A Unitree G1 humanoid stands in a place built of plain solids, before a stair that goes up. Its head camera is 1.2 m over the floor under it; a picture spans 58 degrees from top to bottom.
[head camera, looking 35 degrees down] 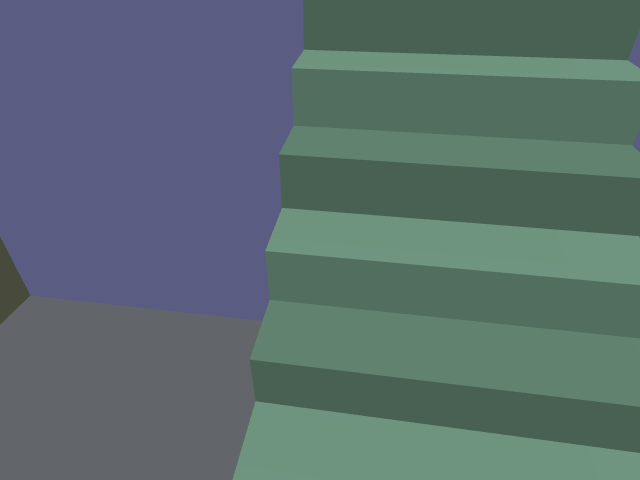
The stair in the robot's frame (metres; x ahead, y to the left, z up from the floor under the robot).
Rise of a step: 0.18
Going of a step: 0.20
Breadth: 0.97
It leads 8 degrees to the right of straight ahead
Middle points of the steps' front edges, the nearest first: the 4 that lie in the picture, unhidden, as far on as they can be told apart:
0.62 -0.31 0.36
0.83 -0.34 0.54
1.03 -0.37 0.71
1.23 -0.40 0.89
